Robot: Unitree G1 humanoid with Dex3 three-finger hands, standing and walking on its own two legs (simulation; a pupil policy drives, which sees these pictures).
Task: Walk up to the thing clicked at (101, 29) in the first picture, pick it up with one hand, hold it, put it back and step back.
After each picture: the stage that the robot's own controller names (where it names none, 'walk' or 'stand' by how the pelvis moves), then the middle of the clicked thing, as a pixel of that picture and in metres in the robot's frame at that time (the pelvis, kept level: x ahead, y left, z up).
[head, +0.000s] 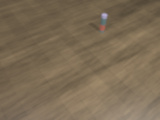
stand; (103, 23) +1.74 -0.31 -0.66
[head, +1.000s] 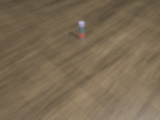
walk; (81, 31) +1.63 +0.07 -0.64
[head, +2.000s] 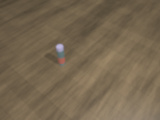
walk; (60, 55) +1.12 +0.25 -0.65
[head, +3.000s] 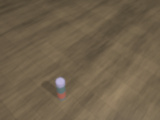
walk; (61, 89) +0.70 +0.17 -0.63
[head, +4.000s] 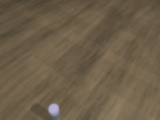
stand; (54, 115) +0.48 +0.14 -0.64
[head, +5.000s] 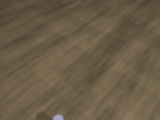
stand; out of the picture +0.43 +0.14 -0.65
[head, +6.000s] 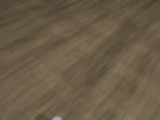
stand; out of the picture +0.42 +0.14 -0.65
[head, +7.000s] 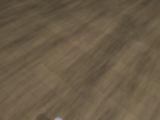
stand; out of the picture +0.41 +0.14 -0.66
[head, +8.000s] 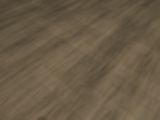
stand; out of the picture +0.40 +0.15 -0.66
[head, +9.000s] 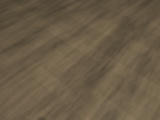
stand; out of the picture +0.39 +0.15 -0.66
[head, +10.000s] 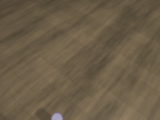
go down; out of the picture +0.40 +0.15 -0.65
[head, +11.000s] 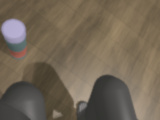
go down; (16, 43) +0.49 +0.19 -0.23
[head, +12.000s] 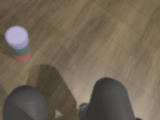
close in; (20, 47) +0.49 +0.18 -0.25
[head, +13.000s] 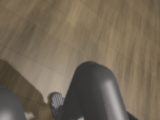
close in; out of the picture +0.48 +0.23 -0.17
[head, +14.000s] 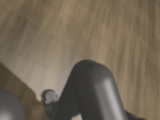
close; out of the picture +0.47 +0.24 -0.17
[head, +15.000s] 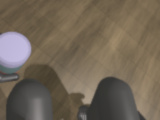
lift; (9, 60) +0.36 +0.22 -0.06
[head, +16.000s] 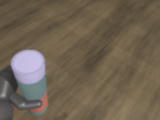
hold; (34, 88) +0.30 +0.14 +0.07
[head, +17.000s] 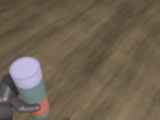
hold; (33, 93) +0.30 +0.15 +0.05
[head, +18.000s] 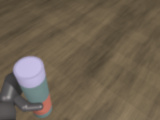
hold; (37, 92) +0.30 +0.14 +0.05
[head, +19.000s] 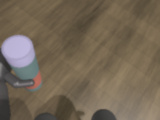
crouch; (26, 69) +0.39 +0.16 -0.02
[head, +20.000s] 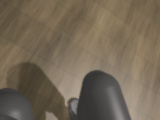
lower; out of the picture +0.49 +0.21 -0.08
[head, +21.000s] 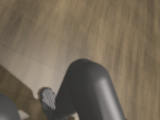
lower; out of the picture +0.47 +0.25 -0.18
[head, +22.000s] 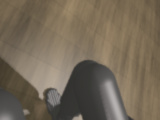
lower; out of the picture +0.46 +0.25 -0.17
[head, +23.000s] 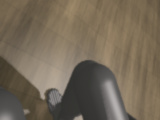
lower; out of the picture +0.45 +0.24 -0.17
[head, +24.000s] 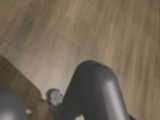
lower; out of the picture +0.44 +0.24 -0.17
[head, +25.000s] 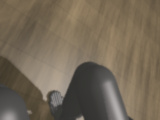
open; out of the picture +0.45 +0.22 -0.18
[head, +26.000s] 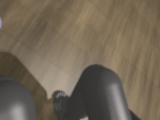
stand; out of the picture +0.44 +0.21 -0.19
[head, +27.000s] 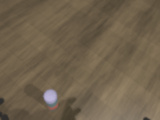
stand; (51, 101) +0.41 +0.13 -0.50
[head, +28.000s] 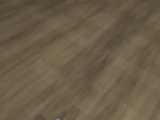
stand; out of the picture +0.38 +0.13 -0.60
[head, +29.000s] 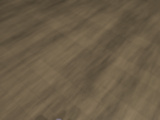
stand; out of the picture +0.38 +0.13 -0.60
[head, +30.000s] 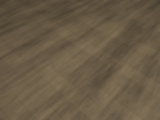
stand; out of the picture +0.40 +0.12 -0.66
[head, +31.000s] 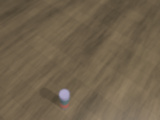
walk; (64, 100) +0.49 +0.07 -0.64
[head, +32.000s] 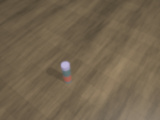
walk; (66, 73) +0.78 +0.16 -0.63
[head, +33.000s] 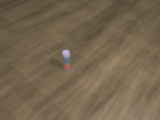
stand; (66, 61) +1.08 +0.15 -0.64
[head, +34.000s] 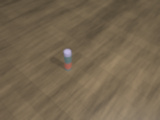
stand; (67, 60) +1.06 +0.12 -0.66
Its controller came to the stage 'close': yes
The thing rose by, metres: 0.70
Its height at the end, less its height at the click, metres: +0.00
